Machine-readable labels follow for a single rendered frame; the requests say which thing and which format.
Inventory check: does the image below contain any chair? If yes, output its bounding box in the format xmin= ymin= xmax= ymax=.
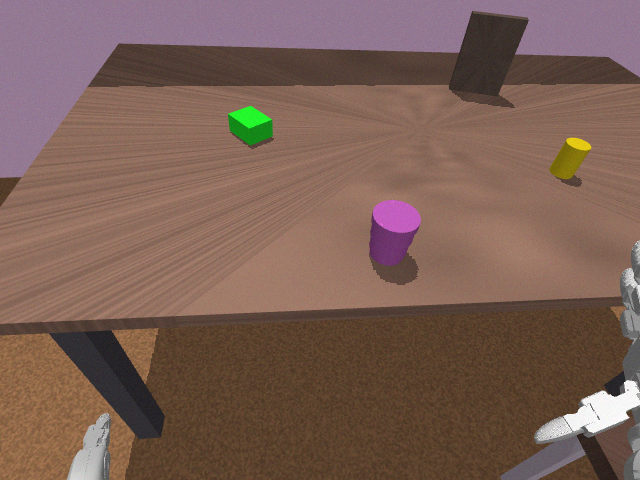
xmin=500 ymin=418 xmax=636 ymax=480

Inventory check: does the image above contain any right robot hand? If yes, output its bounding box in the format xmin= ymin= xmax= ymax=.
xmin=534 ymin=241 xmax=640 ymax=444

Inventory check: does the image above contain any table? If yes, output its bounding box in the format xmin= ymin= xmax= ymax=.
xmin=0 ymin=44 xmax=640 ymax=439

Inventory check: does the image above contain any right robot arm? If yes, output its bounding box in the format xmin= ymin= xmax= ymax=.
xmin=624 ymin=423 xmax=640 ymax=480

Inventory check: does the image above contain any left robot hand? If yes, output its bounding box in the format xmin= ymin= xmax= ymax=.
xmin=67 ymin=413 xmax=111 ymax=480

